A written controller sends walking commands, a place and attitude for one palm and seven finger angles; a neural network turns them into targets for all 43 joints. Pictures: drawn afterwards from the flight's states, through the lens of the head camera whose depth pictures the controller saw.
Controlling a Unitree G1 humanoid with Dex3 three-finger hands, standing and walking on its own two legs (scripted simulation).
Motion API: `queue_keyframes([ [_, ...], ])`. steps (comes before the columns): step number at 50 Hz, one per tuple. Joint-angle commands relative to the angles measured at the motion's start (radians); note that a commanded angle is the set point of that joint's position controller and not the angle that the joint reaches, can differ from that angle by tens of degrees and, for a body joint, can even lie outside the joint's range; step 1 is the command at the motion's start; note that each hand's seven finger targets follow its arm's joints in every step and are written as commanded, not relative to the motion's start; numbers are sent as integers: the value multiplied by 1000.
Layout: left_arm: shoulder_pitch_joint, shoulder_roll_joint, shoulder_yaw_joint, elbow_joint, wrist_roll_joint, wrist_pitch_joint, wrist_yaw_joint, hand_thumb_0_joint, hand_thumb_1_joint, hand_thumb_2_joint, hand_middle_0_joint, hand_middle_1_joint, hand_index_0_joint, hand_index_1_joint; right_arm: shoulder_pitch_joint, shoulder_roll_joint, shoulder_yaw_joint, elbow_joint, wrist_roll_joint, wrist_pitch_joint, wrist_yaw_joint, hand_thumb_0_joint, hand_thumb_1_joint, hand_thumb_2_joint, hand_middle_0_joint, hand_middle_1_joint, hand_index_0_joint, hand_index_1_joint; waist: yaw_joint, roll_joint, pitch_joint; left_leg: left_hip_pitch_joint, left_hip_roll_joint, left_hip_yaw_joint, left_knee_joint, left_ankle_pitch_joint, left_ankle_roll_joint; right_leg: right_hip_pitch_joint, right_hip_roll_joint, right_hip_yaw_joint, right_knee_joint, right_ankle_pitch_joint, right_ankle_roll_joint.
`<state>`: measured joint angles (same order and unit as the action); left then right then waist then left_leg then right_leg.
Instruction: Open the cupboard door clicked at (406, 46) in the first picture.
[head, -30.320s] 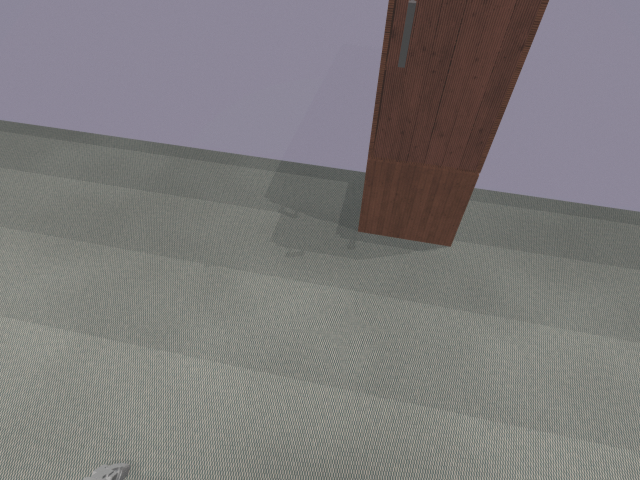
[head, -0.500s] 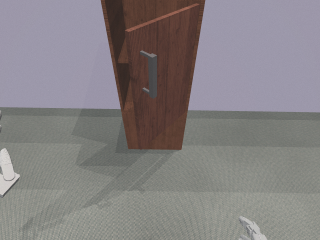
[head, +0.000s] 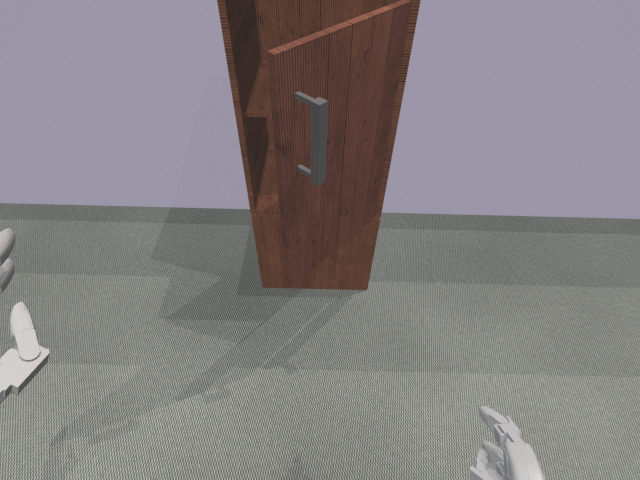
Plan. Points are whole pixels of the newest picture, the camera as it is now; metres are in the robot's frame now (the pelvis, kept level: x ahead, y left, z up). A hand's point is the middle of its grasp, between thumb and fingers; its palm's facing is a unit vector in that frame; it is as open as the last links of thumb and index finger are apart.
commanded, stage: stop stepping back and stand still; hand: left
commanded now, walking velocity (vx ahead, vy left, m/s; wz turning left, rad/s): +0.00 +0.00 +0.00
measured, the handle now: (310, 140) +0.65 +0.07 +0.09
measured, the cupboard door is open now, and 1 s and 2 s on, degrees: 49 49 49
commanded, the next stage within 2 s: let the arm hang, fingers relaxed in 0.06 s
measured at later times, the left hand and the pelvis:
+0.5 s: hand out of the picture +0.04 +0.16 -0.18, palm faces -0.02 -0.99 -0.16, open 7.3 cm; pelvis -0.01 -0.02 -0.01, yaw +2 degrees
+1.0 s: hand out of the picture +0.01 +0.19 -0.17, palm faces +0.04 -0.96 -0.28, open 7.4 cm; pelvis +0.01 -0.02 +0.00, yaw +1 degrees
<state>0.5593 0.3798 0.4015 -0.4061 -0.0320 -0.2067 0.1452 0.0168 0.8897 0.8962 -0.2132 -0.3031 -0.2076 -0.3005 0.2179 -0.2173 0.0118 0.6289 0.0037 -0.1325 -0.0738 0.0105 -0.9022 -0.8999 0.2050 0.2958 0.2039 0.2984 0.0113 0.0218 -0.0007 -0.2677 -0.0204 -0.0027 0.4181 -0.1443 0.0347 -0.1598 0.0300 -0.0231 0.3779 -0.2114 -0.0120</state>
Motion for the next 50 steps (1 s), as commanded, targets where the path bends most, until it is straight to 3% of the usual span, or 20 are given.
queue_keyframes([
  [1, -149, 165, 60, -224, 11, -61, 15, 0, 900, 900, -200, -300, -200, -300, -98, -122, -41, -151, -3, -61, -17, 0, -900, -900, 200, 300, 200, 300, -14, 59, -38, 4, 93, -98, -151, -215, -12, -6, -35, 56, -80, -64, 20],
  [4, -152, 211, 100, -271, 14, -61, 24, 0, 900, 900, -200, -300, -200, -300, -102, -121, -41, -151, -9, -68, -18, 0, -900, -900, 200, 300, 200, 300, -6, 65, -63, 14, 81, -93, -138, -171, -14, 18, -39, 57, -82, -38, 17],
  [7, -100, 200, 104, -266, 8, -61, 25, 0, 900, 900, -200, -300, -200, -300, -104, -109, -37, -155, -11, -63, -14, 0, -900, -900, 200, 300, 200, 300, -3, 58, -69, 21, 69, -82, -107, -106, -18, 24, -49, 65, -95, -12, 10],
  [8, -133, 5, -297, 590, 78, 98, -115, 0, 900, 900, -200, -300, -200, -300, -139, -287, -90, 136, -5, -79, 78, 0, -900, -900, 200, 300, 200, 300, -48, 34, 21, -75, 110, -132, 79, 136, -3, -120, -120, 19, 61, 103, -24],
  [9, -129, -7, -280, 618, 69, 170, -135, 0, 900, 900, -200, -300, -200, -300, -36, -230, -94, 149, -2, -12, 77, 0, -900, -900, 200, 300, 200, 300, -38, 23, -69, 43, 114, -93, 92, 261, -19, -135, -130, 81, 36, 123, -27],
  [10, -140, 9, -280, 594, 62, 189, -138, 0, 900, 900, -200, -300, -200, -300, -13, -236, -92, 123, 1, 11, 74, 0, -900, -900, 200, 300, 200, 300, -39, 36, -71, 63, 122, -101, 99, 268, -12, -150, -113, 62, 51, 72, -29],
  [11, -166, 7, -281, 620, 63, 187, -140, 0, 900, 900, -200, -300, -200, -300, -22, -239, -88, 131, -6, 26, 74, 0, -900, -900, 200, 300, 200, 300, -31, 11, -91, 8, 145, -140, 78, 195, 14, -145, -97, 42, 92, -21, -34],
  [13, -218, 35, -292, 715, 71, 185, -142, 0, 900, 900, -200, -300, -200, -300, -59, -254, -76, 133, -16, 50, 73, 0, -900, -900, 200, 300, 200, 300, -17, -105, -67, -72, 146, -190, 34, 135, 42, -78, -74, 49, 120, -37, -38],
  [14, -247, 50, -298, 768, 73, 185, -143, 0, 900, 900, -200, -300, -200, -300, -77, -255, -74, 139, -20, 58, 75, 0, -900, -900, 200, 300, 200, 300, -10, -170, -48, -83, 140, -191, 30, 96, 38, -85, -89, 66, 103, -53, -46],
  [16, -294, 58, -310, 881, 70, 188, -142, 0, 900, 900, -200, -300, -200, -300, -79, -236, -64, 164, -25, 77, 76, 0, -900, -900, 200, 300, 200, 300, -12, -212, -45, -69, 108, -168, 41, 63, 29, -82, -123, 107, 63, -37, -60],
  [18, -333, 55, -332, 989, 63, 196, -136, 0, 900, 900, -200, -300, -200, -300, -72, -210, -52, 197, -29, 99, 76, 0, -900, -900, 200, 300, 200, 300, -22, -171, -25, -20, 78, -134, 54, 33, 13, -119, -151, 138, 15, -69, -72],
  [21, -341, 34, -358, 1126, 55, 203, -130, 0, 900, 900, -200, -300, -200, -300, -51, -155, -34, 247, -32, 124, 76, 0, -900, -900, 200, 300, 200, 300, -26, 1, -1, 13, 63, -112, 42, -23, -3, -139, -161, 157, -32, -151, -78],
  [23, -323, 21, -367, 1211, 48, 202, -129, 0, 900, 900, -200, -300, -200, -300, -35, -141, -26, 282, -31, 130, 70, 0, -900, -900, 200, 300, 200, 300, -24, 116, 3, 1, 75, -134, -7, -51, -3, -105, -138, 144, -26, -160, -69],
  [28, -260, -9, -365, 1371, 41, 201, -128, 0, 900, 900, -200, -300, -200, -300, 10, -121, -27, 351, -28, 139, 55, 0, -900, -900, 200, 300, 200, 300, -11, 186, -9, -26, 87, -147, -50, -130, -3, -26, -127, 122, -45, -145, -66],
  [30, -261, -9, -361, 1408, 42, 200, -129, 0, 900, 900, -200, -300, -200, -300, 32, -130, -35, 372, -24, 140, 51, 0, -900, -900, 200, 300, 200, 300, -11, 105, 11, -20, 95, -156, -58, -139, 2, -34, -124, 111, -61, -154, -65],
  [34, -261, -21, -366, 1464, 41, 196, -127, 0, 900, 900, -200, -300, -200, -300, 66, -138, -42, 408, -22, 141, 46, 0, -900, -900, 200, 300, 200, 300, -18, 0, 57, 14, 96, -148, -56, -119, 5, -76, -126, 105, -89, -172, -69],
  [37, -260, -34, -369, 1491, 41, 197, -124, 0, 900, 900, -200, -300, -200, -300, 78, -123, -42, 432, -23, 143, 45, 0, -900, -900, 200, 300, 200, 300, -23, -44, 88, 31, 94, -134, -55, -111, 5, -105, -131, 106, -106, -190, -66],
  [47, -265, -43, -370, 1513, 42, 192, -116, 0, 900, 900, -200, -300, -200, -300, 49, -101, -35, 465, -22, 131, 45, 0, -900, -900, 200, 300, 200, 300, -15, -54, 82, 48, 107, -131, -87, -12, 9, -59, -127, 93, -75, -73, -51],
  [50, -270, -44, -370, 1512, 42, 190, -114, 0, 900, 900, -200, -300, -200, -300, 34, -94, -33, 470, -22, 128, 45, 0, -900, -900, 200, 300, 200, 300, -11, -31, 69, 63, 106, -125, -82, 33, 7, -42, -133, 86, -72, -31, -46],
])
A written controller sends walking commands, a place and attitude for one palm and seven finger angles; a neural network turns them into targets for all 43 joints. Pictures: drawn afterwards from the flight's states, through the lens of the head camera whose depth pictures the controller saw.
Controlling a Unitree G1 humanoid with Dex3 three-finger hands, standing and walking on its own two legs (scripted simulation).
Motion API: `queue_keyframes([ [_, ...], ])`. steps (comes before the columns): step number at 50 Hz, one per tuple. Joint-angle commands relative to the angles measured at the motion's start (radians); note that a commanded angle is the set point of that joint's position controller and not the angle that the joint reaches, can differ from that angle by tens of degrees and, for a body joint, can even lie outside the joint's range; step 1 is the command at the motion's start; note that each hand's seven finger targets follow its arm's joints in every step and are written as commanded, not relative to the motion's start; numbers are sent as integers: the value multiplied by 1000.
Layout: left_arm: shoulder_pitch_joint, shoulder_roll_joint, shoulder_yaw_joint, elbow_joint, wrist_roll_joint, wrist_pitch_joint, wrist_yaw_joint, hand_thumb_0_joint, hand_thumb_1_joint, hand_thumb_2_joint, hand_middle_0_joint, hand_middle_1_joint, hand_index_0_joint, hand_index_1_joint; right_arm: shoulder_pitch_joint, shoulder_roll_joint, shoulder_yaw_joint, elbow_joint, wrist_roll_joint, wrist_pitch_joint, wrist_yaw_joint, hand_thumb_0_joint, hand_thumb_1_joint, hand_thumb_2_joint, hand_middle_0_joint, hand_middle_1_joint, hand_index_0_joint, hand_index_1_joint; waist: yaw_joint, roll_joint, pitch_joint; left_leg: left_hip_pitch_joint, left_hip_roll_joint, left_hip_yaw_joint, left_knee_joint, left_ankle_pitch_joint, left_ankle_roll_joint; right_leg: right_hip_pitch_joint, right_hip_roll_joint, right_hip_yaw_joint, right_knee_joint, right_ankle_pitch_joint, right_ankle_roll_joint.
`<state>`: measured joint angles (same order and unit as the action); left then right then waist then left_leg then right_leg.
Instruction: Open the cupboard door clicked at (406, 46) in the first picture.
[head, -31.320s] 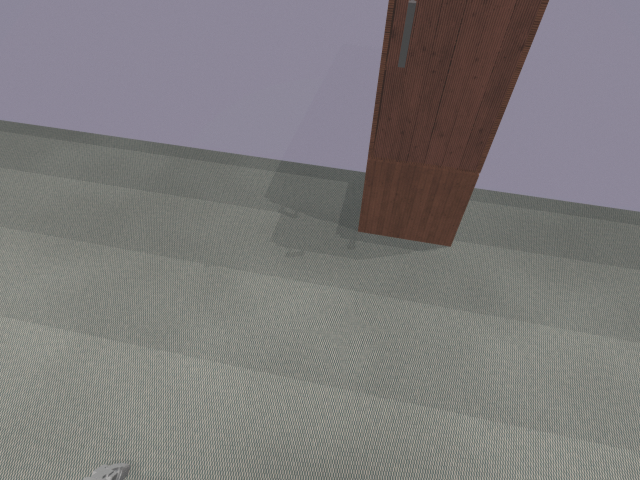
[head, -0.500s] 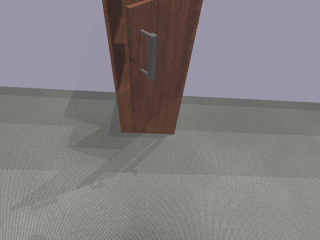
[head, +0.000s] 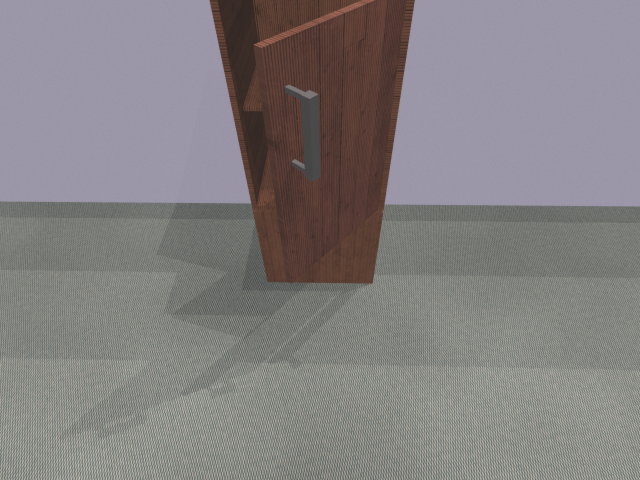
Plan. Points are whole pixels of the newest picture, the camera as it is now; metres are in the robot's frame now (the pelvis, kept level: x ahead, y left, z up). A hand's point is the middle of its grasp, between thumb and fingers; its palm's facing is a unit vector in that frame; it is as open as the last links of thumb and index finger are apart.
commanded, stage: let the arm hang, fingers relaxed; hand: left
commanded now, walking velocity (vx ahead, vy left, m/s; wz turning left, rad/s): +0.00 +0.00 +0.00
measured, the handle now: (302, 135) +0.64 +0.07 +0.09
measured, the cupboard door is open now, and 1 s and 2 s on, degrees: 49 49 49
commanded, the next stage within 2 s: look to check the result in 0.26 s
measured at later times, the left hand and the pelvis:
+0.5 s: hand out of the picture +0.06 +0.19 -0.17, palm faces +0.00 -0.97 -0.26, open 7.4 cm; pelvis +0.03 -0.01 +0.00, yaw +0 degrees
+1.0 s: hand out of the picture +0.09 +0.19 -0.17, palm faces -0.01 -0.96 -0.27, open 7.4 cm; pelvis +0.04 -0.02 +0.00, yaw -2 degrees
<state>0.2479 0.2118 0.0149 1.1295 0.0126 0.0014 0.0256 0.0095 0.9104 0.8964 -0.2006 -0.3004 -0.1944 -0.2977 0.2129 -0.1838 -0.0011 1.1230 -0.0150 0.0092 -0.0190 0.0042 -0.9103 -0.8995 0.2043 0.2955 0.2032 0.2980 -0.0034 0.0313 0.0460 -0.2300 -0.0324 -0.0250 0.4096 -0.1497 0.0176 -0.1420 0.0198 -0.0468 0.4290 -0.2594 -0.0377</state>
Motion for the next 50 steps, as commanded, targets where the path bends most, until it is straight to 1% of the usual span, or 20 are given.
queue_keyframes([
  [1, 35, 125, 17, -25, -4, -19, 6, 0, 900, 900, -200, -300, -200, -300, 36, -130, -19, -22, -4, -14, -10, 0, -900, -900, 200, 300, 200, 300, 2, -40, 17, 28, 119, -102, -73, 56, 23, -49, -123, 110, -121, 38, -19],
  [4, 28, 129, 20, -29, -3, -23, 7, 0, 900, 900, -200, -300, -200, -300, 22, -138, -20, -23, -3, -19, -11, 0, -900, -900, 200, 300, 200, 300, 6, -27, -1, 45, 120, -102, -70, 104, 22, -29, -123, 108, -117, 90, -18],
  [6, 14, 127, 20, -29, -4, -23, 7, 0, 900, 900, -200, -300, -200, -300, 14, -132, -17, -20, -4, -20, -11, 0, -900, -900, 200, 300, 200, 300, 4, 4, 4, 41, 120, -101, -75, 110, 19, -16, -126, 109, -118, 107, -17],
  [9, 10, 137, 23, -34, -3, -26, 6, 0, 900, 900, -200, -300, -200, -300, 4, -146, -20, -25, -2, -21, -12, 0, -900, -900, 200, 300, 200, 300, 6, -18, -3, 52, 121, -95, -74, 117, 17, -10, -127, 107, -130, 116, -16],
  [12, -4, 139, 24, -34, -5, -28, 6, 0, 900, 900, -200, -300, -200, -300, 1, -149, -20, -23, -3, -23, -13, 0, -900, -900, 200, 300, 200, 300, 2, -7, -15, 61, 120, -93, -74, 137, 15, 11, -131, 113, -133, 155, -18],
  [14, -4, 141, 26, -36, -5, -30, 6, 0, 900, 900, -200, -300, -200, -300, -8, -158, -23, -26, -1, -23, -15, 0, -900, -900, 200, 300, 200, 300, 4, -17, -19, 71, 122, -90, -70, 145, 15, 12, -130, 110, -135, 167, -18],
  [17, -11, 145, 26, -35, -6, -31, 6, 0, 900, 900, -200, -300, -200, -300, -10, -162, -22, -24, -2, -25, -16, 0, -900, -900, 200, 300, 200, 300, 2, -2, -38, 86, 124, -87, -69, 169, 14, 31, -135, 113, -133, 210, -19],
  [19, -9, 149, 29, -36, -6, -33, 7, 0, 900, 900, -200, -300, -200, -300, -14, -170, -24, -27, 0, -25, -18, 0, -900, -900, 200, 300, 200, 300, 3, -31, -45, 97, 125, -84, -64, 177, 15, 35, -132, 110, -136, 231, -18],
  [21, -14, 150, 27, -34, -6, -33, 7, 0, 900, 900, -200, -300, -200, -300, -15, -170, -24, -25, -2, -24, -18, 0, -900, -900, 200, 300, 200, 300, 1, -27, -40, 98, 124, -79, -62, 182, 13, 39, -137, 112, -136, 258, -17],
  [26, -18, 158, 26, -31, -7, -31, 7, 0, 900, 900, -200, -300, -200, -300, -23, -178, -25, -23, -1, -21, -18, 0, -900, -900, 200, 300, 200, 300, 1, -28, -25, 107, 128, -77, -70, 178, 14, 33, -136, 110, -143, 250, -17],
  [29, -15, 166, 29, -35, -6, -33, 7, 0, 900, 900, -200, -300, -200, -300, -27, -189, -25, -26, 2, -21, -19, 0, -900, -900, 200, 300, 200, 300, 2, -63, -35, 117, 130, -74, -68, 180, 16, 39, -133, 109, -147, 265, -14],
  [32, -23, 173, 26, -33, -7, -33, 8, 0, 900, 900, -200, -300, -200, -300, -30, -193, -26, -23, 0, -21, -18, 0, -900, -900, 200, 300, 200, 300, 0, -38, -41, 123, 130, -72, -68, 195, 14, 50, -137, 114, -143, 292, -15],
  [37, -27, 183, 28, -35, -7, -34, 8, 0, 900, 900, -200, -300, -200, -300, -42, -199, -26, -24, 0, -21, -18, 0, -900, -900, 200, 300, 200, 300, 1, -36, -39, 132, 131, -71, -71, 200, 13, 52, -140, 115, -148, 307, -12],
  [39, -24, 185, 29, -38, -6, -35, 8, 0, 900, 900, -200, -300, -200, -300, -45, -204, -27, -28, 2, -21, -18, 0, -900, -900, 200, 300, 200, 300, 3, -51, -38, 136, 132, -68, -69, 190, 14, 48, -136, 114, -155, 302, -11],
  [42, -33, 188, 28, -36, -7, -35, 8, 0, 900, 900, -200, -300, -200, -300, -49, -203, -27, -27, 1, -21, -18, 0, -900, -900, 200, 300, 200, 300, 1, -37, -35, 134, 132, -71, -74, 203, 12, 55, -139, 118, -153, 318, -11],
  [44, -27, 190, 30, -38, -6, -36, 9, 0, 900, 900, -200, -300, -200, -300, -51, -207, -26, -30, 3, -21, -18, 0, -900, -900, 200, 300, 200, 300, 3, -53, -36, 138, 132, -64, -70, 202, 12, 55, -136, 116, -157, 331, -7],
  [45, -33, 186, 28, -36, -7, -34, 9, 0, 900, 900, -200, -300, -200, -300, -55, -205, -27, -28, 1, -20, -18, 0, -900, -900, 200, 300, 200, 300, 0, -46, -20, 134, 132, -65, -73, 194, 10, 48, -139, 117, -157, 324, -7],
  [47, -34, 189, 29, -38, -7, -33, 7, 0, 900, 900, -200, -300, -200, -300, -52, -206, -26, -27, -1, -21, -19, 0, -900, -900, 200, 300, 200, 300, 1, -25, -29, 143, 136, -57, -71, 200, 8, 48, -138, 128, -156, 336, -10],
  [49, -4, 137, 27, -41, -7, -18, 12, 0, 900, 900, -200, -300, -200, -300, -18, -142, -19, -24, 0, -11, -24, 0, -900, -900, 200, 300, 200, 300, 0, -38, -49, 149, 140, -24, -26, 209, -2, 40, -138, 140, -127, 412, 1],
  [50, -3, 137, 29, -42, -7, -11, 12, 0, 900, 900, -200, -300, -200, -300, 0, -136, -22, -24, -2, -4, -27, 0, -900, -900, 200, 300, 200, 300, -4, -49, -43, 136, 144, -10, -9, 200, -7, 39, -140, 147, -105, 441, -3],
])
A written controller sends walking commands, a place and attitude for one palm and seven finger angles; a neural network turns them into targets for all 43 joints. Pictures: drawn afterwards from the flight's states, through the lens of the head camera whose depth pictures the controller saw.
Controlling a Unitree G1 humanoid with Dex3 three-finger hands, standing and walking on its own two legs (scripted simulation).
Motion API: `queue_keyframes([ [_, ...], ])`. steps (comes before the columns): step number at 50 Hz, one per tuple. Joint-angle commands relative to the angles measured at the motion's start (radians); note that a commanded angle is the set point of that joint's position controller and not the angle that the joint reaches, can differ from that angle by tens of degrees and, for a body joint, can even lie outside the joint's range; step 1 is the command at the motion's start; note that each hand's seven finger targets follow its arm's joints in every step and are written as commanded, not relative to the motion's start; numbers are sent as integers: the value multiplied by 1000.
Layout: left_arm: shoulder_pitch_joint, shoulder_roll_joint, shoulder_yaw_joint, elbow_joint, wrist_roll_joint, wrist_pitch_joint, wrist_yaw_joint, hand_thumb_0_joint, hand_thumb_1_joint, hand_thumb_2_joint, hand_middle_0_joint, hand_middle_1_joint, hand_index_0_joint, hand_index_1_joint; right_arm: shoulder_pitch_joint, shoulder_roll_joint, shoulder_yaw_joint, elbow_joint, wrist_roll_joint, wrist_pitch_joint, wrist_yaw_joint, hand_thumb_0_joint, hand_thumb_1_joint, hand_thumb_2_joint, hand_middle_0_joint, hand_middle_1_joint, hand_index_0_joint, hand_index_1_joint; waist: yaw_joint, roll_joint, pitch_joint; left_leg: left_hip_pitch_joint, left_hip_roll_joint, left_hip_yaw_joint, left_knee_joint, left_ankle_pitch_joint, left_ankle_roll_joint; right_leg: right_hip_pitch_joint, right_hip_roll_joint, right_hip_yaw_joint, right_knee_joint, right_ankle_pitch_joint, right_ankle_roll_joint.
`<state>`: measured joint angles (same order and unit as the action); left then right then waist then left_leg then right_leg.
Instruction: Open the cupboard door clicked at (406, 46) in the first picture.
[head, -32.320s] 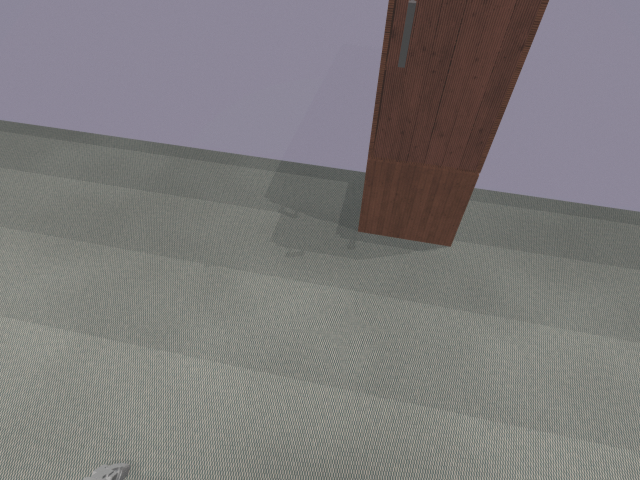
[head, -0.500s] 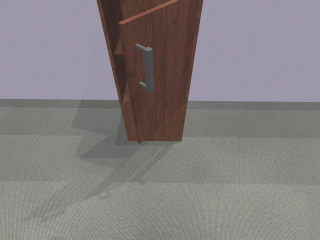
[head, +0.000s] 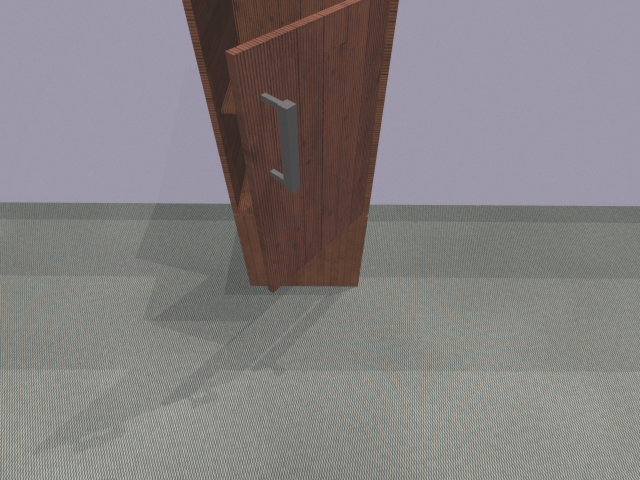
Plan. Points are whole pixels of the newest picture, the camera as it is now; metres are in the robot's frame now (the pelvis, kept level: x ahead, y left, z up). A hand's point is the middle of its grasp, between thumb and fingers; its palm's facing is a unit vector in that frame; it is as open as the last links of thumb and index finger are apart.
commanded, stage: walk to a spot facing it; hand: left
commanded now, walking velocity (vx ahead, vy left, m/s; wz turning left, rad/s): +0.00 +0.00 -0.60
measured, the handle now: (281, 145) +0.60 +0.10 +0.08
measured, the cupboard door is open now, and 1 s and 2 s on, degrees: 49 49 49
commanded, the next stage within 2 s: none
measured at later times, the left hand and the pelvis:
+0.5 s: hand out of the picture +0.08 +0.18 -0.18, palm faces -0.19 -0.93 -0.31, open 7.4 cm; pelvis -0.03 -0.03 -0.03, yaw -15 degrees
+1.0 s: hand out of the picture +0.13 +0.16 -0.19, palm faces -0.43 -0.87 -0.22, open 7.4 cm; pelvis -0.02 +0.00 -0.01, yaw -31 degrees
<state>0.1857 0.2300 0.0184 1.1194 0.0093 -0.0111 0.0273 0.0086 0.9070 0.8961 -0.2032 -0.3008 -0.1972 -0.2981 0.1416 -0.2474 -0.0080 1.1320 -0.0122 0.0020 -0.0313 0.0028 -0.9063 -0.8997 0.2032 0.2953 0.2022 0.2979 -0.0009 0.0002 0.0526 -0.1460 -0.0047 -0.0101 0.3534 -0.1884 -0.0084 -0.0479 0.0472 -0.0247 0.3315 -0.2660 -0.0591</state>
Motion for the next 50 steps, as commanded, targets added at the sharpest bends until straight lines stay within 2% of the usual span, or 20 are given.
queue_keyframes([
  [1, 61, 125, 33, -40, -3, 8, 9, 0, 900, 900, -200, -300, -200, -300, 75, -80, -22, -41, -5, 7, -18, 0, -900, -900, 200, 300, 200, 300, -6, -13, -46, 41, 119, -13, 63, 221, 16, -60, -168, 139, 10, 455, 11],
  [7, 59, 150, 64, -102, 4, 33, -2, 0, 900, 900, -200, -300, -200, -300, 68, -101, -53, -108, -5, 21, -26, 0, -900, -900, 200, 300, 200, 300, -6, -35, -46, -5, 132, 34, 150, 138, 11, -124, -167, 213, 89, 470, -20],
  [10, 42, 138, 70, -132, 6, 40, -8, 0, 900, 900, -200, -300, -200, -300, 84, -106, -63, -127, -7, 21, -28, 0, -900, -900, 200, 300, 200, 300, -15, 39, -36, 18, 177, -3, 122, 127, 32, -210, -120, 208, 151, 378, -11],
  [12, 34, 112, 70, -153, 5, 43, -15, 0, 900, 900, -200, -300, -200, -300, 99, -135, -72, -140, -12, 18, -32, 0, -900, -900, 200, 300, 200, 300, -17, 136, -38, 62, 271, -88, 53, 151, 91, -303, -53, 147, 282, 223, 16],
  [13, 17, 95, 69, -170, 5, 47, -20, 0, 900, 900, -200, -300, -200, -300, 119, -146, -78, -142, -15, 14, -32, 0, -900, -900, 200, 300, 200, 300, -21, 205, -29, 57, 353, -157, -14, 195, 146, -344, -18, 93, 422, -46, 31],
  [15, -3, 84, 77, -196, 9, 58, -28, 0, 900, 900, -200, -300, -200, -300, 118, -150, -77, -157, -21, 5, -31, 0, -900, -900, 200, 300, 200, 300, -14, 204, -22, 14, 438, -196, -78, 219, 216, -383, -43, 73, 660, -321, 48],
  [21, 133, 65, 87, -175, 11, 49, -45, 0, 900, 900, -200, -300, -200, -300, 3, -158, -88, -212, -19, 12, -19, 0, -900, -900, 200, 300, 200, 300, 71, 68, -80, -106, 315, 69, 157, 119, 80, -129, -65, -15, 262, -38, 54],
  [22, 169, 124, 97, -163, 21, 40, -39, 0, 900, 900, -200, -300, -200, -300, -5, -129, -89, -222, -7, 19, -14, 0, -900, -900, 200, 300, 200, 300, 88, -98, -60, -194, 216, 140, 323, -51, 17, -73, -121, 89, 76, 128, 35],
  [23, 175, 243, 120, -175, 33, 28, -20, 0, 900, 900, -200, -300, -200, -300, -7, -44, -74, -262, -1, 21, -4, 0, -900, -900, 200, 300, 200, 300, 90, -435, -29, -428, 54, 182, 607, -416, -49, -32, -380, 519, -59, 346, -63],
  [24, 197, 257, 121, -176, 15, 27, -10, 0, 900, 900, -200, -300, -200, -300, -39, -78, -77, -278, -3, 31, 0, 0, -900, -900, 200, 300, 200, 300, 110, -335, -48, -425, 56, 50, 753, -445, -42, -63, -427, 544, -35, 460, -146],
  [25, 159, 259, 117, -189, 15, 30, -7, 0, 900, 900, -200, -300, -200, -300, -27, -65, -80, -269, 3, 35, 7, 0, -900, -900, 200, 300, 200, 300, 79, -231, -30, -436, 79, 16, 815, -413, -39, -118, -416, 492, -38, 248, -188],
  [28, 72, 180, 102, -217, 16, 22, 2, 0, 900, 900, -200, -300, -200, -300, -59, -54, -77, -262, -1, 29, 5, 0, -900, -900, 200, 300, 200, 300, 36, -135, -25, -458, 84, -10, 817, -265, -54, -89, -293, 412, 49, 465, -150],
  [31, 104, 178, 102, -215, 15, 18, 5, 0, 900, 900, -200, -300, -200, -300, -44, -30, -72, -262, 5, 32, 5, 0, -900, -900, 200, 300, 200, 300, 34, -106, -109, -410, 60, 3, 728, -234, -62, -15, -256, 374, 76, 555, -135],
  [39, 117, 183, 111, -224, 25, 27, 1, 0, 900, 900, -200, -300, -200, -300, -102, -36, -73, -309, 14, 21, -4, 0, -900, -900, 200, 300, 200, 300, 47, -159, -87, -327, 24, -18, 502, -272, -51, -61, -243, 493, 73, 519, -149],
  [43, 30, 176, 111, -251, 14, 36, -6, 0, 900, 900, -200, -300, -200, -300, 25, -47, -73, -278, 19, 6, -13, 0, -900, -900, 200, 300, 200, 300, -24, -121, -103, -43, 7, -9, 164, -91, -38, -237, -171, 467, 138, 423, -69],
  [44, 26, 140, 101, -259, 8, 38, -8, 0, 900, 900, -200, -300, -200, -300, 63, -90, -79, -265, 15, -3, -19, 0, -900, -900, 200, 300, 200, 300, -39, -20, -123, 116, 90, -73, 35, -39, -20, -369, -94, 403, 205, 254, -18],
  [45, 52, 81, 90, -279, -6, 39, -18, 0, 900, 900, -200, -300, -200, -300, 89, -186, -95, -272, -3, -15, -24, 0, -900, -900, 200, 300, 200, 300, -38, 263, -139, 227, 358, -346, -76, 21, 71, -543, 40, 235, 384, -135, 47],
  [46, 8, 102, 89, -294, 5, 37, -25, 0, 900, 900, -200, -300, -200, -300, 113, -221, -100, -281, -10, -8, -28, 0, -900, -900, 200, 300, 200, 300, -51, 290, -115, 151, 508, -440, -80, 193, 175, -564, 24, 109, 619, -370, 90],
  [48, 32, 114, 102, -293, 20, 41, -42, 0, 900, 900, -200, -300, -200, -300, 46, -167, -78, -316, -25, -9, -26, 0, -900, -900, 200, 300, 200, 300, -1, 114, -75, -22, 437, -279, -76, 171, 199, -516, -22, 93, 828, -279, 104],
  [50, 22, 109, 106, -270, 20, 49, -52, 0, 900, 900, -200, -300, -200, -300, 1, -134, -68, -327, -23, -12, -26, 0, -900, -900, 200, 300, 200, 300, 20, 215, -46, -45, 350, -151, -35, 286, 152, -537, -48, 82, 883, -206, 118],
])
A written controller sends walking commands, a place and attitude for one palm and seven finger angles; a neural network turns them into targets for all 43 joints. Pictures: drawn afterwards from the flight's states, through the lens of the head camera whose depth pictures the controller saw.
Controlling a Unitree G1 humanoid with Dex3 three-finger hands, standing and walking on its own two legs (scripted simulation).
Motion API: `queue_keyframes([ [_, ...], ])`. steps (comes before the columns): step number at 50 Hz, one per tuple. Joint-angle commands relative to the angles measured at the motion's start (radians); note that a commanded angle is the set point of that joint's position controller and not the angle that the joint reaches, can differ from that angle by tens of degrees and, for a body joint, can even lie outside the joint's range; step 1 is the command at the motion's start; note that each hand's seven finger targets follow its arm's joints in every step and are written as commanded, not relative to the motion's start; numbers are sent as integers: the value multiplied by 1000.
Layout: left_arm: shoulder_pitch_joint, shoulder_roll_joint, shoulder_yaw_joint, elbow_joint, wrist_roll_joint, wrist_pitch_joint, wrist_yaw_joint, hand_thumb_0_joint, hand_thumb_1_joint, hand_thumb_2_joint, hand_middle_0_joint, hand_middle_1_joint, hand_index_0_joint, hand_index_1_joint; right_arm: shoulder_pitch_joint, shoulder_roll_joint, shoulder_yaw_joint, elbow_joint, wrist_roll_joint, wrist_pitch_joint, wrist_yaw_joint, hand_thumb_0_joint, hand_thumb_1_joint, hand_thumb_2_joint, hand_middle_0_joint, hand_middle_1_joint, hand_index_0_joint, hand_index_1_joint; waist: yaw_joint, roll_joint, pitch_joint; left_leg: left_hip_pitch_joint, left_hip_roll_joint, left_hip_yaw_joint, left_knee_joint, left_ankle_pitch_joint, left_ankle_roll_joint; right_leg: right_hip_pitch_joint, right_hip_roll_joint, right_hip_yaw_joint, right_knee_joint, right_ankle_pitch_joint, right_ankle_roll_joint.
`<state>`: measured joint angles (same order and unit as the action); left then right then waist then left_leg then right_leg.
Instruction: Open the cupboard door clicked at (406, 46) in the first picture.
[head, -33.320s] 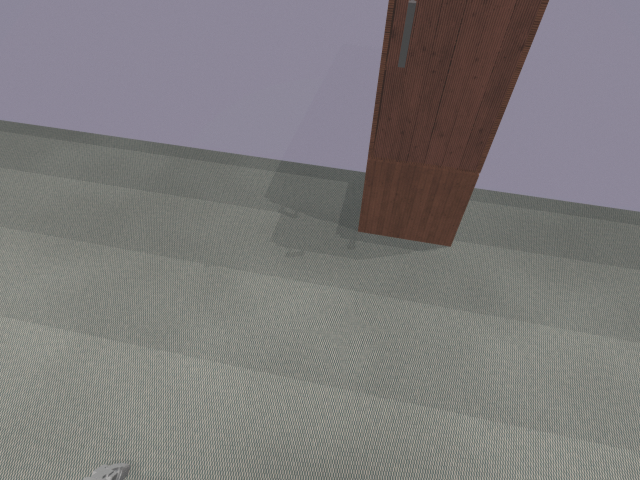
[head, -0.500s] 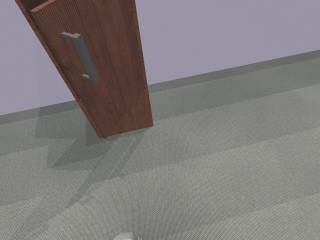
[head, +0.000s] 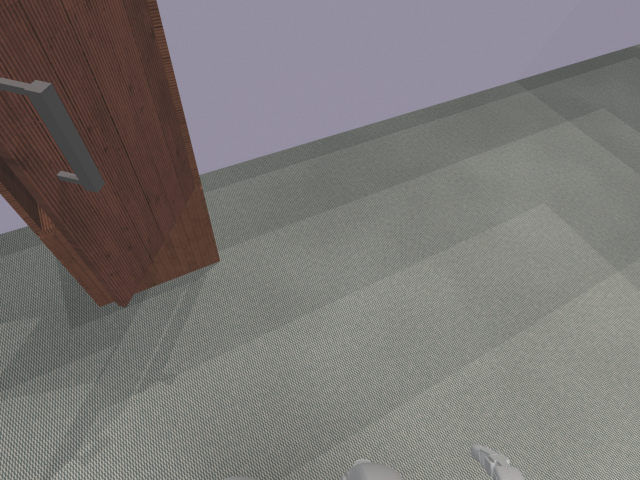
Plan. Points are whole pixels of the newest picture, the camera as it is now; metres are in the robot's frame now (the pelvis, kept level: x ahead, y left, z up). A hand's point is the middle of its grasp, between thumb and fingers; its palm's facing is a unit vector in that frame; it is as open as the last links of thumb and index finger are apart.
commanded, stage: walk to a spot facing it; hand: left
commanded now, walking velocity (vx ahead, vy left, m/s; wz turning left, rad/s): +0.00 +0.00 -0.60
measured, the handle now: (55, 139) +0.47 +0.41 +0.10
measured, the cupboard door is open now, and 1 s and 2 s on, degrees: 49 49 49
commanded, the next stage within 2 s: turn to face it in 1.88 s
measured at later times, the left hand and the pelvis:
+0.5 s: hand (224, 459) +0.15 +0.14 -0.16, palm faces -0.29 -0.93 -0.23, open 7.4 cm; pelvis +0.03 -0.03 +0.01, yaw -18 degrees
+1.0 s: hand (347, 319) +0.38 -0.02 -0.16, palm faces -0.64 -0.75 -0.15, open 7.4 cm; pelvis +0.17 -0.08 +0.00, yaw -37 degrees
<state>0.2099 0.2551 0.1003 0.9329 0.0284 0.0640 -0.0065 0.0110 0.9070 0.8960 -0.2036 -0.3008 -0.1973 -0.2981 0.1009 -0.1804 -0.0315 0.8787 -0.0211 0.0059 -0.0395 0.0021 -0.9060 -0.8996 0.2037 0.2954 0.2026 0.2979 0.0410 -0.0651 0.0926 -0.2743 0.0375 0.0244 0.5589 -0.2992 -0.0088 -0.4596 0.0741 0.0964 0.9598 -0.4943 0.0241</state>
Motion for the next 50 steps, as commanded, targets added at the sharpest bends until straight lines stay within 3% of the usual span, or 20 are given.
queue_keyframes([
  [1, -4, 71, 20, -91, -2, -23, -23, 0, 900, 900, -200, -300, -200, -300, 50, -188, -41, -72, -14, -16, -17, 0, -900, -900, 200, 300, 200, 300, -19, 288, -78, 110, 274, -113, -220, 467, 135, -131, -85, -57, 227, 41, 38],
  [7, -67, 35, -8, -110, -8, -33, -36, 0, 900, 900, -200, -300, -200, -300, 159, -232, -63, -27, -13, -9, -6, 0, -900, -900, 200, 300, 200, 300, -69, 296, -135, 191, 270, 22, -124, 555, 106, 37, -68, -190, -187, 74, 16],
  [10, 9, 64, 0, -84, -8, -42, -34, 0, 900, 900, -200, -300, -200, -300, 141, -249, -71, -30, -5, -2, 4, 0, -900, -900, 200, 300, 200, 300, -22, 255, -144, 90, 262, 63, -3, 441, 47, 249, -61, -206, -435, 263, -15],
  [11, 79, 120, 11, -62, -4, -51, -26, 0, 900, 900, -200, -300, -200, -300, 136, -224, -68, -41, 4, -1, 9, 0, -900, -900, 200, 300, 200, 300, 15, 125, -175, -24, 217, 107, 145, 324, -2, 419, -135, -113, -537, 454, -49],
  [12, 140, 257, 39, -47, 9, -62, -5, 0, 900, 900, -200, -300, -200, -300, 109, -127, -46, -84, 15, 1, 16, 0, -900, -900, 200, 300, 200, 300, 48, -272, -193, -300, 55, 183, 410, -248, -67, 561, -425, 302, -608, 804, -161],
  [13, 191, 282, 43, -30, -9, -57, 12, 0, 900, 900, -200, -300, -200, -300, 60, -154, -40, -102, 13, 13, 7, 0, -900, -900, 200, 300, 200, 300, 89, -276, -211, -341, 40, 29, 564, -394, -58, 529, -487, 356, -592, 857, -254],
  [14, 162, 255, 36, -37, -11, -52, 18, 0, 900, 900, -200, -300, -200, -300, 65, -155, -42, -100, 15, 19, 13, 0, -900, -900, 200, 300, 200, 300, 66, -165, -164, -368, 70, -18, 616, -325, -48, 481, -466, 307, -621, 576, -270],
  [15, 88, 211, 35, -57, -5, -47, 24, 0, 900, 900, -200, -300, -200, -300, 47, -143, -44, -85, 12, 18, 15, 0, -900, -900, 200, 300, 200, 300, 40, -191, -130, -403, 84, -22, 618, -269, -53, 442, -386, 304, -644, 380, -250],
  [19, 12, 165, 16, -74, -2, -65, 19, 0, 900, 900, -200, -300, -200, -300, 63, -134, -48, -56, 0, 14, 40, 0, -900, -900, 200, 300, 200, 300, -13, -80, -107, -274, 65, 11, 497, -116, -67, 303, -296, 205, -673, 223, -210],
  [25, 18, 186, 24, -63, 3, -78, -2, 0, 900, 900, -200, -300, -200, -300, 61, -120, -49, -64, 3, -14, 49, 0, -900, -900, 200, 300, 200, 300, -11, -92, -56, -149, 7, 39, 200, -125, -55, 202, -273, 285, -722, -38, -230],
  [28, -50, 153, 21, -75, -6, -76, -9, 0, 900, 900, -200, -300, -200, -300, 212, -134, -50, -16, 5, -39, 34, 0, -900, -900, 200, 300, 200, 300, -99, -50, -67, 174, -15, 63, -64, -15, -49, 6, -198, 228, -616, -74, -172],
  [29, -56, 89, 8, -87, -6, -78, -14, 0, 900, 900, -200, -300, -200, -300, 304, -184, -61, 17, 2, -48, 19, 0, -900, -900, 200, 300, 200, 300, -136, 114, -106, 349, 79, -42, -185, -121, -25, -126, -112, 159, -463, -73, -120],
  [30, -59, 15, -9, -114, -19, -76, -24, 0, 900, 900, -200, -300, -200, -300, 415, -302, -87, 37, -22, -56, 11, 0, -900, -900, 200, 300, 200, 300, -183, 446, -135, 449, 381, -440, -346, -408, 63, -316, 32, -35, -101, -132, -54],
  [31, -152, 41, -5, -150, -7, -84, -27, 0, 900, 900, -200, -300, -200, -300, 451, -315, -84, 42, -21, -57, 2, 0, -900, -900, 200, 300, 200, 300, -196, 358, -75, 357, 513, -576, -434, -456, 141, -374, -53, -32, 83, -88, -49],
  [32, -160, 55, 4, -150, 2, -90, -39, 0, 900, 900, -200, -300, -200, -300, 395, -278, -70, 17, -20, -59, 5, 0, -900, -900, 200, 300, 200, 300, -156, 215, -17, 272, 490, -523, -445, -376, 162, -367, -113, -20, 169, 0, -44],
  [33, -137, 51, 14, -121, 12, -89, -46, 0, 900, 900, -200, -300, -200, -300, 333, -228, -58, 6, -22, -65, 10, 0, -900, -900, 200, 300, 200, 300, -116, 166, 9, 184, 419, -413, -435, -324, 124, -329, -121, -34, 232, 86, -40],
  [35, -92, 22, 7, -83, 16, -77, -60, 0, 900, 900, -200, -300, -200, -300, 275, -164, -33, 4, -15, -77, 7, 0, -900, -900, 200, 300, 200, 300, -68, 188, 27, 164, 325, -178, -403, -75, 59, -313, -153, -73, 277, 226, -21],
  [38, -66, -31, -11, -70, 6, -64, -60, 0, 900, 900, -200, -300, -200, -300, 357, -121, -15, 51, -6, -92, 0, 0, -900, -900, 200, 300, 200, 300, -64, 233, -38, 274, 258, 41, -318, 360, 23, -333, -136, -111, 291, 300, -17],
  [47, -279, -59, -36, -110, -1, -63, -62, 0, 900, 900, -200, -300, -200, -300, 486, -102, -5, 135, -20, -83, 0, 0, -900, -900, 200, 300, 200, 300, -116, 211, 59, 309, 294, 176, -337, 489, 79, -268, -140, -217, -133, 352, -48],
  [50, -238, -36, -30, -92, -4, -70, -55, 0, 900, 900, -200, -300, -200, -300, 485, -130, -10, 154, -21, -78, 0, 0, -900, -900, 200, 300, 200, 300, -86, 213, 14, 330, 320, 217, -241, 781, 85, -101, -85, -256, -237, 271, -96],
])
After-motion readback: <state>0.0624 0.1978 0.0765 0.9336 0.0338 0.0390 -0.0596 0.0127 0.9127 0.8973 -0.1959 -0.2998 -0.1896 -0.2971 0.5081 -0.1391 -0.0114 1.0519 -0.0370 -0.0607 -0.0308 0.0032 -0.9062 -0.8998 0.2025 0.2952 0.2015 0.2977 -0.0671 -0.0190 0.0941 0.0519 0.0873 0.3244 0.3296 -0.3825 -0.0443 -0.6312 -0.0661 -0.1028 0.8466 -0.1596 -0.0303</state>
